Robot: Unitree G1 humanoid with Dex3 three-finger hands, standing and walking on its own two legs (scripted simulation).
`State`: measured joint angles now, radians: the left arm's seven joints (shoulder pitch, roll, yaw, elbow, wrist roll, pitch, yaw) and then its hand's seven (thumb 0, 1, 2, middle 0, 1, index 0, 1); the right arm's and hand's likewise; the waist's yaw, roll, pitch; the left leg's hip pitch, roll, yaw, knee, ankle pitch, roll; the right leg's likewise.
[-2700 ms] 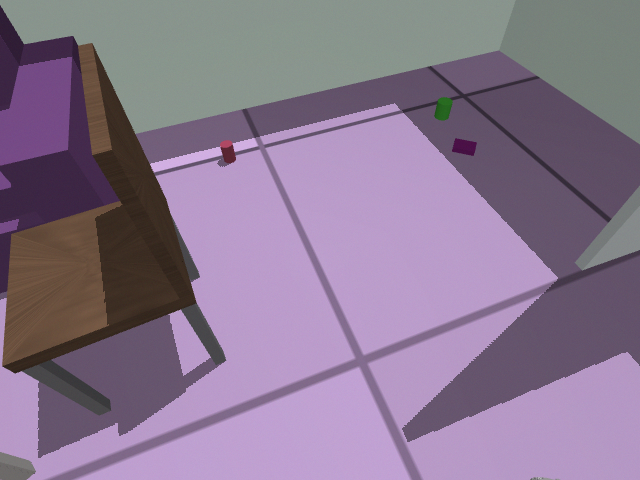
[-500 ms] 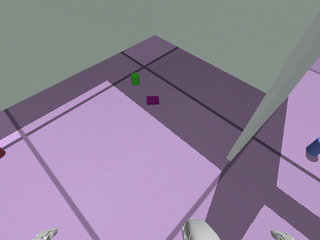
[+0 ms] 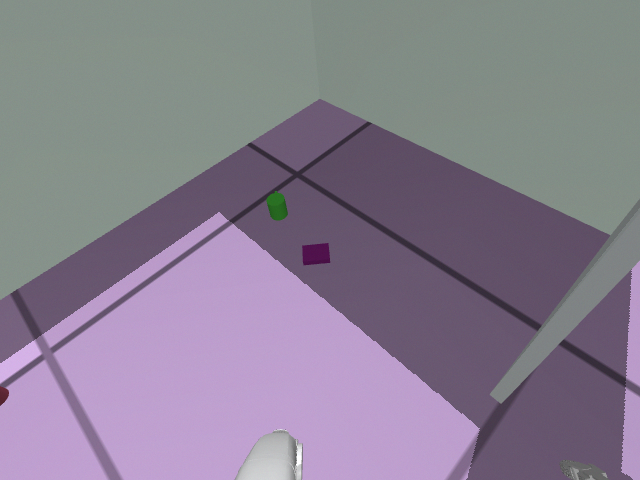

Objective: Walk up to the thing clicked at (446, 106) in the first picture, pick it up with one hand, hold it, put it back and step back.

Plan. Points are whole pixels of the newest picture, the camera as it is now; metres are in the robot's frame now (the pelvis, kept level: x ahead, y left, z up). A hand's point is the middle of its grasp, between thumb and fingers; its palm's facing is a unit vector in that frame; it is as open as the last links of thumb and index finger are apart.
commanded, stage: walk up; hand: left
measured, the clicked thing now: (277, 204) +1.24 +0.31 -0.73
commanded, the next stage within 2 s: none
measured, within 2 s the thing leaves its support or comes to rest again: neither
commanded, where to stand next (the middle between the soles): +0.89 +0.09 m, yaw +1 degrees
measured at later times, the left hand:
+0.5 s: hand (155, 352) +0.32 +0.34 -0.14, palm faces -0.02 -0.94 -0.34, open 7.4 cm
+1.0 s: hand (187, 275) +0.46 +0.31 -0.12, palm faces +0.03 -0.92 -0.40, open 7.4 cm
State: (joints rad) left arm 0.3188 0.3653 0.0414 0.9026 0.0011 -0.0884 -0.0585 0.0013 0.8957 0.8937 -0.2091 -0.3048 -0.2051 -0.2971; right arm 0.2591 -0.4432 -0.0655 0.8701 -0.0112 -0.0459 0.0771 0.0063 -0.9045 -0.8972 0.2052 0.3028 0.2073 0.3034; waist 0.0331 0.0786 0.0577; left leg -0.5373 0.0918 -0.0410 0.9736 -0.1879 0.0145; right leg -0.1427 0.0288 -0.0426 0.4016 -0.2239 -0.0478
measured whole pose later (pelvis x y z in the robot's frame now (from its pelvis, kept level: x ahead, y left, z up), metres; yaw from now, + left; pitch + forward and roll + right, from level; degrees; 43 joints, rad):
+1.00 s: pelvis +0.43 +0.03 +0.00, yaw +2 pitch -3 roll -1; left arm 0.32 0.38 0.04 0.88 0.02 -0.08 -0.05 0.00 0.90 0.89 -0.21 -0.30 -0.20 -0.30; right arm 0.28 -0.44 -0.07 0.88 -0.01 -0.03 0.07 0.01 -0.91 -0.90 0.20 0.30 0.21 0.30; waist 0.03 0.08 0.07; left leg -0.50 0.06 -0.05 0.86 -0.25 0.00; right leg -0.15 -0.03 -0.10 0.43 -0.23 -0.03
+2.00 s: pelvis +0.74 +0.07 -0.01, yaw +2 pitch -3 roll -1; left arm 0.33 0.39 0.04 0.85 0.02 -0.06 -0.04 0.00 0.90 0.89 -0.21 -0.30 -0.20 -0.30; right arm 0.30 -0.44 -0.07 0.89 -0.03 -0.02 0.06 0.01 -0.91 -0.90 0.20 0.30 0.21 0.30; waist 0.03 0.06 0.07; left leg -0.46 0.10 0.01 0.75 -0.26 0.00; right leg -0.18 -0.01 -0.07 0.47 -0.24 -0.03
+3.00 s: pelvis +0.83 +0.09 +0.00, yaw +1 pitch -2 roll +0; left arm 0.06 0.35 0.00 1.08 0.00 -0.02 -0.01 0.00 0.90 0.89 -0.21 -0.30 -0.20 -0.30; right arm 0.14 -0.37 0.00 1.13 -0.01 -0.02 0.02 0.01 -0.90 -0.90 0.21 0.30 0.21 0.30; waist -0.01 -0.01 0.05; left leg -0.17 0.03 0.03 0.41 -0.20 -0.01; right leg -0.16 -0.03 -0.03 0.41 -0.21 0.01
